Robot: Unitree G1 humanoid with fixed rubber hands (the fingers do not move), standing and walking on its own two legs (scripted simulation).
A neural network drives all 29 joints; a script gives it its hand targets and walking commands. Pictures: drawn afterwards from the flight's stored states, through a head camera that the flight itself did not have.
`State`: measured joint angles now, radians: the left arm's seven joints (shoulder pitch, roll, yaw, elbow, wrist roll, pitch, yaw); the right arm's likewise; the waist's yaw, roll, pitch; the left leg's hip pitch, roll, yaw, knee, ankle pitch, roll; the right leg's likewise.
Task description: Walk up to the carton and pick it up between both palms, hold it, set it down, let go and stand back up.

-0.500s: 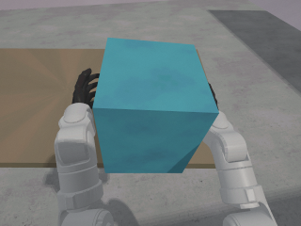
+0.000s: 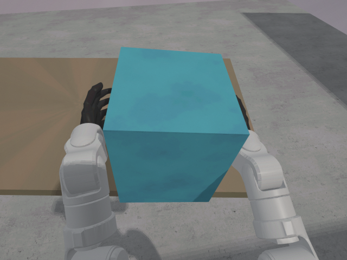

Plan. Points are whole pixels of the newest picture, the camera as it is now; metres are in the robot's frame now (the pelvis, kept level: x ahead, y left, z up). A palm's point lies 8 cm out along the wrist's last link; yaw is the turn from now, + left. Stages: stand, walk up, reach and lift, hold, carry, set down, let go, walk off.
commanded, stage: hold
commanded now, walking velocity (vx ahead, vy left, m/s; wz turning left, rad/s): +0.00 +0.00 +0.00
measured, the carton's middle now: (168, 130) +0.35 +0.00 +0.14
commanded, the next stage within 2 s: none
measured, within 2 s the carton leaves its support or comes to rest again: neither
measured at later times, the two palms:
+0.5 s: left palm (97, 123) +0.34 +0.13 +0.19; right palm (242, 130) +0.34 -0.16 +0.14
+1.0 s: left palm (92, 125) +0.34 +0.14 +0.18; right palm (237, 130) +0.34 -0.15 +0.14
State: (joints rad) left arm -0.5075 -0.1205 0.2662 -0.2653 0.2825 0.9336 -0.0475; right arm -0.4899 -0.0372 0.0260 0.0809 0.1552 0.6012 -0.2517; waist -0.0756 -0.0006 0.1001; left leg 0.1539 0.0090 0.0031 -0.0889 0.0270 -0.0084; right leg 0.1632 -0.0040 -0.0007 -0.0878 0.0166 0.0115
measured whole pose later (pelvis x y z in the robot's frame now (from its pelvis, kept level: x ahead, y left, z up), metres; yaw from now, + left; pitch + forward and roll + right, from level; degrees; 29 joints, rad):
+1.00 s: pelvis +0.00 +0.00 +0.00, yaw +0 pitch -6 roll +0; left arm -0.50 -0.12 0.25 -0.28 0.28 0.95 -0.05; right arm -0.48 -0.04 0.03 0.07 0.16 0.60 -0.26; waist -0.08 0.00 0.10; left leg 0.16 0.01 0.00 -0.09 0.03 -0.01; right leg 0.17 -0.01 0.00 -0.09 0.01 0.01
